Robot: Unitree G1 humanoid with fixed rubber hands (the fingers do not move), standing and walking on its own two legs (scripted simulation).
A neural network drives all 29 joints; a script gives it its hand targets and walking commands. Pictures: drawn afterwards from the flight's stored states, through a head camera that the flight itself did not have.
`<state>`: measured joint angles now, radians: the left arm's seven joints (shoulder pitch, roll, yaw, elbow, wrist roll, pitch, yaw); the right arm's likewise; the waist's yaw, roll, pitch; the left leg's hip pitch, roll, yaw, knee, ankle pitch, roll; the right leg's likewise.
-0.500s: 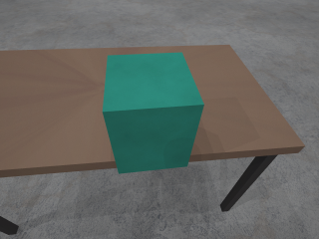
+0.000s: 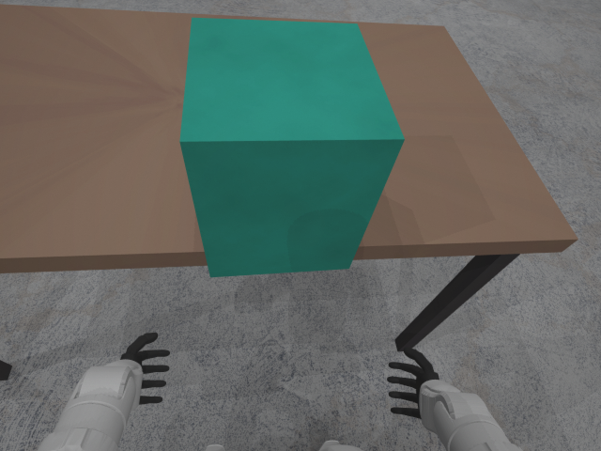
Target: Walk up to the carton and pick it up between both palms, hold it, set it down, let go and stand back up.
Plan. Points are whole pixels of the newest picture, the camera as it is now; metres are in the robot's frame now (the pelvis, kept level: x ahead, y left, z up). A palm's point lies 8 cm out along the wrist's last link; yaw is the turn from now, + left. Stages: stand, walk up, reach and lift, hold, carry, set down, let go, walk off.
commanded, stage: reach and lift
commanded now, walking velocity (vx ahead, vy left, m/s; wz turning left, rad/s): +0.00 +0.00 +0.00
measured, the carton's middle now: (279, 157) +0.47 +0.01 +0.11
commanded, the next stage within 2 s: none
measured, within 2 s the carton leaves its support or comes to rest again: neither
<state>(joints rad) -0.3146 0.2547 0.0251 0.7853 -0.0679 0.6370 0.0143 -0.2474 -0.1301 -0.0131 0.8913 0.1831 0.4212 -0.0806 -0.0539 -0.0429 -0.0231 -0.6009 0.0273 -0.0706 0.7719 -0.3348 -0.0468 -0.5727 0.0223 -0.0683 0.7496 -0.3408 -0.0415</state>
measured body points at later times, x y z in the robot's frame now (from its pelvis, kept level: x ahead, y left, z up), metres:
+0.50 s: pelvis +0.00 +0.00 +0.04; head +0.02 +0.02 +0.49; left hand +0.22 +0.20 -0.05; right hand +0.17 -0.21 -0.06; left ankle +0.03 +0.15 -0.71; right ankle +0.02 -0.10 -0.71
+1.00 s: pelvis +0.00 +0.02 +0.04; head +0.01 +0.03 +0.49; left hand +0.19 +0.19 +0.00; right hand +0.14 -0.21 +0.00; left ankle +0.03 +0.15 -0.71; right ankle +0.02 -0.10 -0.71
